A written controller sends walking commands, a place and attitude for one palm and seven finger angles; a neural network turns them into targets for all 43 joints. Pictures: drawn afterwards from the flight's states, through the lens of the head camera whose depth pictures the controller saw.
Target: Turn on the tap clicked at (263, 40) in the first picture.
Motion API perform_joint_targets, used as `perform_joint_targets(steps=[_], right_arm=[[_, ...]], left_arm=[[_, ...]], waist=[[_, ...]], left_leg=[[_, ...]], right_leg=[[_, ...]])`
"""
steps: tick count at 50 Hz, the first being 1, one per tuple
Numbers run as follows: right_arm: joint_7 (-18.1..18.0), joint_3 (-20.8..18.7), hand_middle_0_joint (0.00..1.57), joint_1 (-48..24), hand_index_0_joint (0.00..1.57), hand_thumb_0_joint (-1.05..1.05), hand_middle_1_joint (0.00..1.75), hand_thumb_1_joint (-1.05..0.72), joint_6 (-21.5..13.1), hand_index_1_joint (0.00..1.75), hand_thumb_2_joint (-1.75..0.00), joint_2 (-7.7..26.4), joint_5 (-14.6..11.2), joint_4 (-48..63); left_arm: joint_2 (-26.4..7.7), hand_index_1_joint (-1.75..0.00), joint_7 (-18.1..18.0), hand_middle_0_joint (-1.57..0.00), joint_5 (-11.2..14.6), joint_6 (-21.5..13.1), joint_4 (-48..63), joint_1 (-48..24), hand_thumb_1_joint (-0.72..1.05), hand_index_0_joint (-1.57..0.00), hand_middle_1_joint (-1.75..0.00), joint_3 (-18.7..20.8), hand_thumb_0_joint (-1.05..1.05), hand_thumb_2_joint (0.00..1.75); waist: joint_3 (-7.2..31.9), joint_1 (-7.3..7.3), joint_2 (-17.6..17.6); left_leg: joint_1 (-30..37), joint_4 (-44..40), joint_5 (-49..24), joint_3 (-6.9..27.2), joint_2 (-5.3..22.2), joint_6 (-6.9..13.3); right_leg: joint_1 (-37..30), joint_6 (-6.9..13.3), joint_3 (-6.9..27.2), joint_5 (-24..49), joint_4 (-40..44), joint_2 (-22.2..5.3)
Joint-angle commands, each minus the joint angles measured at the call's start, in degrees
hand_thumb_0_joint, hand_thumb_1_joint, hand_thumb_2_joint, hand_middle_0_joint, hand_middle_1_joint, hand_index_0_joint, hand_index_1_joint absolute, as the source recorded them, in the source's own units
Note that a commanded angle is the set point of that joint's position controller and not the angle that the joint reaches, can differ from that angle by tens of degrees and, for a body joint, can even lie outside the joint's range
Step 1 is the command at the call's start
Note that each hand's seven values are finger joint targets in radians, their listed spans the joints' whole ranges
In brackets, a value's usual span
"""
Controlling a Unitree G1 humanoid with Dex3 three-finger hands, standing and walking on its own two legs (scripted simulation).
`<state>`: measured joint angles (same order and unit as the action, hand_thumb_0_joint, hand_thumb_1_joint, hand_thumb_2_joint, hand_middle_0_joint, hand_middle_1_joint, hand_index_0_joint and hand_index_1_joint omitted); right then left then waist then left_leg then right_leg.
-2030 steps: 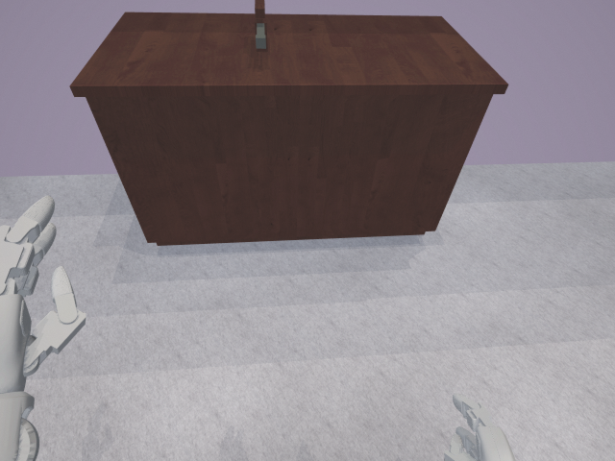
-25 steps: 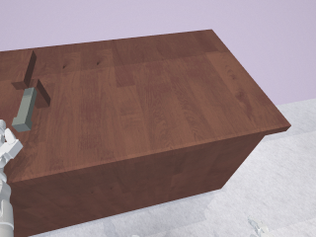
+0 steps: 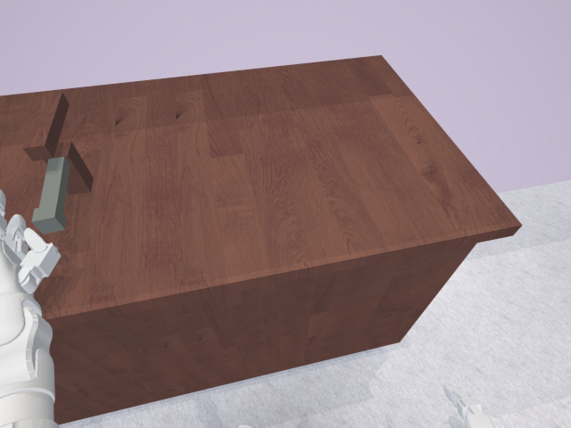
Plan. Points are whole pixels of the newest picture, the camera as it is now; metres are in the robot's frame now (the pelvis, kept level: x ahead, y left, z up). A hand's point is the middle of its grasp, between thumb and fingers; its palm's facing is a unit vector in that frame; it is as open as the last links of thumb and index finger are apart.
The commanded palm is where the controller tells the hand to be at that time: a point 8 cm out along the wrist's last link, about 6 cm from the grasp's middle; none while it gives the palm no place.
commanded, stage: push the lever round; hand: left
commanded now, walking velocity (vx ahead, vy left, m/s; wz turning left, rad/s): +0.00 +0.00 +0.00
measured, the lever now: (49, 219) +0.35 +0.35 +0.10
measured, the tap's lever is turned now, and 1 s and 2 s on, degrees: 4 38 60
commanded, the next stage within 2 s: none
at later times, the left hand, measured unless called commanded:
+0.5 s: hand (93, 238) +0.33 +0.29 +0.09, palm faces +0.66 -0.75 -0.06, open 7.7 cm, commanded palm +0.29 +0.32 +0.09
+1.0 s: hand (123, 220) +0.36 +0.26 +0.09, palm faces +0.74 -0.67 -0.06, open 7.7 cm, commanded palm +0.31 +0.28 +0.09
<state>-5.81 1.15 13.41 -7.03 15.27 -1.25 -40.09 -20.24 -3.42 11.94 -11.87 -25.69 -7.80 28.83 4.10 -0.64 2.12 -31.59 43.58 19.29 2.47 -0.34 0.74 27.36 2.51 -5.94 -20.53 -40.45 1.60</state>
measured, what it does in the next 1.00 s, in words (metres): stands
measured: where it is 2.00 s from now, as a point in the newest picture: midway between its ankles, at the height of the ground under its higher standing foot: outside the picture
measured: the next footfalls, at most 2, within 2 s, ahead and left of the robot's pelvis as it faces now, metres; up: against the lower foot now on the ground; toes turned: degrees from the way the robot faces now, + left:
none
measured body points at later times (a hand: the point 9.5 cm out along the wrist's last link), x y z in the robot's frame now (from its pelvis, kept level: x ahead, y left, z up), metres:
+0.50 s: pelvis +0.00 +0.00 +0.00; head +0.03 -0.01 +0.45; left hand +0.29 +0.33 +0.09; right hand +0.16 -0.25 -0.10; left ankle +0.03 +0.11 -0.71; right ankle +0.00 -0.09 -0.71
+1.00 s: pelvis +0.00 -0.01 +0.00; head +0.03 -0.02 +0.45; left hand +0.32 +0.29 +0.09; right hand +0.14 -0.26 -0.11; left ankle +0.03 +0.11 -0.71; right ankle +0.00 -0.09 -0.71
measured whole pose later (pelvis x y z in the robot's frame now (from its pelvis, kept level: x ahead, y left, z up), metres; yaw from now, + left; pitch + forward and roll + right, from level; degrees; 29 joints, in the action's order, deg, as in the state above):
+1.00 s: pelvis +0.00 -0.01 +0.00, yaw +0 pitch +7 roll -1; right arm -3.3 -0.2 12.0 -2.4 13.8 1.4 -41.1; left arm -9.1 -31.7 1.9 -8.2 -25.3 -15.7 19.6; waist 5.3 0.9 2.3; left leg -30.6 42.6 19.2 2.3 -0.3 0.1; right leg 27.0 3.1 -5.7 -21.0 -40.6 1.6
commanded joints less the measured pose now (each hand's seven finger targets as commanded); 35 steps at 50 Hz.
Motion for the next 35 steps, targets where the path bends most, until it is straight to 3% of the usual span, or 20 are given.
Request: perform_joint_targets(steps=[1,4,6,8,9,12,14,15,18,20,22,24,25,26,29,30,31,35], right_arm=[[-0.6,-2.6,0.2,-3.2,0.2,0.0,0.3,-0.9,-2.1,0.3,-0.9,7.7,-0.2,7.1],[-0.8,-2.5,0.2,-3.4,0.2,0.0,0.3,-0.9,-1.9,0.3,-0.9,7.8,0.0,7.0],[-0.7,-2.4,0.2,-3.7,0.2,0.0,0.3,-0.9,-2.0,0.3,-0.9,7.4,0.3,7.1],[-0.6,-2.5,0.2,-3.5,0.2,0.0,0.3,-0.9,-2.1,0.3,-0.9,7.3,0.5,6.7],[-0.5,-2.5,0.2,-3.6,0.2,0.0,0.3,-0.9,-2.0,0.3,-0.9,7.4,0.5,6.6],[-0.3,-2.5,0.2,-4.0,0.2,0.0,0.3,-0.9,-1.8,0.3,-0.9,7.1,0.7,6.7],[-0.3,-2.5,0.2,-4.3,0.2,0.0,0.3,-0.9,-1.7,0.3,-0.9,7.1,0.7,6.5],[-0.4,-2.5,0.2,-4.4,0.2,0.0,0.3,-0.9,-1.5,0.3,-0.9,7.2,0.8,6.2],[0.1,-2.5,0.2,-4.7,0.2,0.0,0.3,-0.9,-1.2,0.3,-0.9,6.7,1.1,6.9],[0.2,-2.5,0.2,-4.9,0.2,0.0,0.3,-0.9,-0.8,0.3,-0.9,6.8,1.2,6.6],[0.5,-2.5,0.2,-5.1,0.2,0.0,0.3,-0.9,-0.6,0.3,-0.9,6.4,1.2,7.1],[0.6,-2.5,0.2,-5.3,0.2,0.0,0.3,-0.9,-0.3,0.3,-0.9,6.5,1.3,7.1],[0.5,-2.5,0.2,-5.4,0.2,0.0,0.3,-0.9,-0.1,0.3,-0.9,6.5,1.3,6.6],[0.7,-2.6,0.2,-5.1,0.2,0.0,0.3,-0.9,0.1,0.3,-0.9,6.4,1.5,7.0],[0.9,-2.7,0.2,-5.4,0.2,0.0,0.3,-0.9,0.5,0.3,-0.9,6.3,1.6,7.2],[0.8,-2.8,0.2,-5.5,0.2,0.0,0.3,-0.9,0.9,0.3,-0.9,6.4,1.5,6.8],[0.9,-2.6,0.2,-5.8,0.2,0.0,0.3,-0.9,1.0,0.3,-0.9,6.2,1.5,7.2],[1.0,-2.9,0.2,-5.7,0.2,0.0,0.3,-0.9,1.2,0.3,-0.9,6.2,1.8,6.9]], left_arm=[[-13.9,-0.15,-2.9,-0.15,-1.1,-3.3,12.9,-17.6,0.9,-0.15,-0.15,0.1,0.0,0.9],[-14.0,-0.15,-4.6,-0.15,-1.9,-2.9,12.5,-20.2,0.9,-0.15,-0.15,-0.3,0.0,0.9],[-12.5,-0.15,-6.0,-0.15,-2.9,-3.5,15.5,-22.1,0.9,-0.15,-0.15,-2.1,0.0,0.9],[-10.5,-0.15,-7.0,-0.15,-3.2,-3.5,14.6,-20.7,0.9,-0.15,-0.15,-3.5,0.0,0.9],[-11.6,-0.15,-7.6,-0.15,-3.2,-3.7,14.7,-21.1,0.9,-0.15,-0.15,-2.4,0.0,0.9],[-8.6,-0.15,-9.3,-0.15,-3.8,-3.7,16.0,-22.7,0.9,-0.15,-0.15,-5.1,0.0,0.9],[-8.7,-0.15,-10.4,-0.15,-4.0,-3.6,15.5,-23.4,0.9,-0.15,-0.15,-4.8,0.0,0.9],[-10.4,-0.15,-11.3,-0.15,-4.6,-3.5,15.5,-22.6,0.9,-0.15,-0.15,-3.0,0.0,0.9],[-7.4,-0.15,-12.9,-0.15,-5.2,-3.2,16.3,-22.2,0.9,-0.15,-0.15,-5.3,0.0,0.9],[-9.9,-0.15,-14.5,-0.15,-6.0,-2.9,15.6,-20.9,0.9,-0.15,-0.15,-2.6,0.0,0.9],[-6.0,-0.15,-15.5,-0.15,-6.1,-2.7,16.0,-22.6,0.9,-0.15,-0.15,-5.9,0.0,0.9],[-6.2,-0.15,-16.5,-0.15,-6.3,-2.3,15.1,-22.4,0.9,-0.15,-0.15,-5.6,0.0,0.9],[-7.9,-0.15,-17.3,-0.15,-6.8,-2.3,15.2,-23.2,0.9,-0.15,-0.15,-3.8,0.0,0.9],[-6.9,-0.15,-17.7,-0.15,-7.0,-2.3,15.5,-23.0,0.9,-0.15,-0.15,-4.7,0.0,0.9],[-5.9,-0.15,-19.0,-0.15,-7.2,-1.8,15.0,-23.2,0.9,-0.15,-0.15,-5.3,0.0,0.9],[-7.9,-0.15,-19.8,-0.15,-7.6,-1.6,13.4,-21.9,0.9,-0.15,-0.15,-3.0,0.0,0.9],[-4.7,-0.15,-19.9,-0.15,-7.8,-1.4,14.3,-24.6,0.9,-0.15,-0.15,-6.4,0.0,0.9],[-5.3,-0.15,-22.0,-0.15,-8.9,-1.7,14.8,-24.2,0.9,-0.15,-0.15,-5.5,0.0,0.9]], waist=[[11.7,1.57,2.5],[11.4,1.94,1.6],[13.8,1.82,4.7],[13.3,2.14,3.0],[13.5,1.91,2.1],[14.2,2.46,2.2],[13.4,2.38,2.0],[13.6,1.74,2.6],[14.6,1.6,2.6],[14.3,0.76,2.6],[14.3,1.54,1.2],[13.5,1.72,0.8],[13.6,1.34,2.3],[15.1,1.37,1.4],[14.7,1.5,0.4],[13.7,0.97,0.2],[13.6,2.27,0.4],[15.1,1.32,2.9]], left_leg=[[7.8,-6.7,-5.8,2.0,-0.5,1.4],[7.2,-7.0,-3.8,2.3,-0.6,1.3],[9.3,-7.0,-4.9,2.4,-0.6,1.2],[9.5,-6.7,-5.9,2.6,-0.5,1.0],[9.1,-6.6,-6.5,2.5,-0.5,1.1],[10.1,-6.5,-7.1,2.5,-0.5,0.9],[9.6,-6.5,-6.4,2.3,-0.7,0.9],[9.3,-6.5,-6.8,2.4,-0.6,0.9],[9.7,-6.4,-8.5,2.2,-0.7,0.6],[8.9,-6.5,-8.8,2.3,-0.6,0.6],[9.2,-6.3,-8.8,2.0,-0.8,0.7],[8.5,-6.3,-8.3,1.9,-0.7,0.7],[8.6,-6.1,-8.5,1.8,-0.8,0.8],[8.8,-6.0,-9.5,1.6,-0.9,0.7],[8.1,-5.9,-9.1,1.3,-0.9,0.8],[7.2,-6.1,-8.5,1.3,-0.9,0.9],[7.6,-5.9,-8.0,1.0,-0.9,1.0],[8.3,-5.9,-8.8,1.1,-0.9,0.8]], right_leg=[[-3.1,-1.3,4.7,8.9,6.5,-0.6],[-2.8,-1.3,4.9,6.9,6.9,-0.7],[-3.1,-1.1,4.8,7.9,6.4,-0.7],[-2.9,-1.0,4.5,8.8,6.3,-0.6],[-3.6,-1.0,4.5,9.5,6.3,-0.6],[-3.4,-1.1,4.2,10.1,6.0,-0.7],[-3.3,-1.1,4.5,9.6,6.4,-0.8],[-3.9,-1.0,4.5,9.8,6.3,-0.8],[-4.8,-1.0,4.2,11.4,5.8,-0.9],[-5.3,-0.8,4.3,11.3,5.8,-0.9],[-5.2,-1.0,4.2,11.9,5.9,-0.9],[-5.0,-1.1,4.2,11.5,6.2,-0.9],[-5.1,-1.0,4.6,11.6,6.2,-1.0],[-6.0,-1.0,4.5,12.9,5.8,-1.0],[-6.2,-1.2,4.6,12.9,6.2,-1.1],[-6.4,-1.2,4.9,12.1,6.5,-1.1],[-5.5,-1.4,4.8,11.9,6.5,-1.3],[-6.0,-1.0,5.0,12.2,6.3,-1.2]])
